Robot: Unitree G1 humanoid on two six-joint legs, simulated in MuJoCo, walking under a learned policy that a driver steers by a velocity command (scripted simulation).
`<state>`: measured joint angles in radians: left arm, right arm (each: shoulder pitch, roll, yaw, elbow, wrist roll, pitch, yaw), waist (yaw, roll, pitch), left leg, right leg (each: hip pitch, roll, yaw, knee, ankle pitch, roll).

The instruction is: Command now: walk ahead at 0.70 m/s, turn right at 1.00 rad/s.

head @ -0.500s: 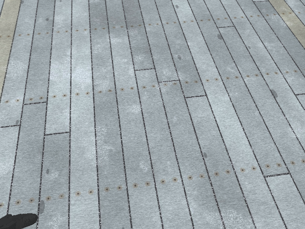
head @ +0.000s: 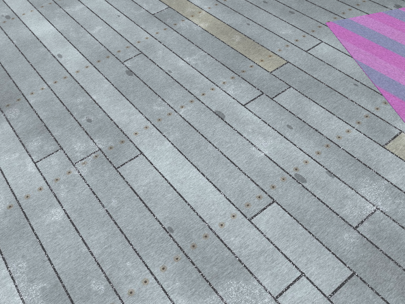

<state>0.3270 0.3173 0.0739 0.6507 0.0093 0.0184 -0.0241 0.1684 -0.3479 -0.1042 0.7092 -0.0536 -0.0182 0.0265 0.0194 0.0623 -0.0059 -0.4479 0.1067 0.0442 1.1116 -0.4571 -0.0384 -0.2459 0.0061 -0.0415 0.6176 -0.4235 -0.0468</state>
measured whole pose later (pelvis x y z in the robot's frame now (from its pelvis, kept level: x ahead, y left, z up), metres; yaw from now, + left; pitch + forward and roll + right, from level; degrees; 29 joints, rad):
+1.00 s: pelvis +0.76 -0.19 -0.01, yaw +1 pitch +2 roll -2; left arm 0.50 0.31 0.04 0.91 0.03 -0.11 0.01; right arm 0.01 -0.35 -0.04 0.66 -0.02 0.00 0.09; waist 0.07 0.03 0.03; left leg -0.80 0.06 0.12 0.91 -0.04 0.11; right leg 0.19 0.02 -0.26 0.19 -0.42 0.03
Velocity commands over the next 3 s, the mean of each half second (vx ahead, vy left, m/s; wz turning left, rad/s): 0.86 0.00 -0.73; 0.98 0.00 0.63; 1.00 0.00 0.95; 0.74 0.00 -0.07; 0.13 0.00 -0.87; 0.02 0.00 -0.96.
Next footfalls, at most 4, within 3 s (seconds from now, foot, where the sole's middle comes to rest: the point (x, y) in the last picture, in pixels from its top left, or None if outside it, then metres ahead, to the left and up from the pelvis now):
0.30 left None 0.41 0.06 -0.76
0.68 right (318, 267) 0.60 -0.28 -0.76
1.10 left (265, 162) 1.04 -0.15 -0.76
1.50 right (263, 87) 1.51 -0.18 -0.76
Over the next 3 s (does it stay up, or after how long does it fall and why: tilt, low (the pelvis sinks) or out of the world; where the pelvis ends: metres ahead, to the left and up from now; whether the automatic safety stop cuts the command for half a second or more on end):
stays up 1.78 0.14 0.02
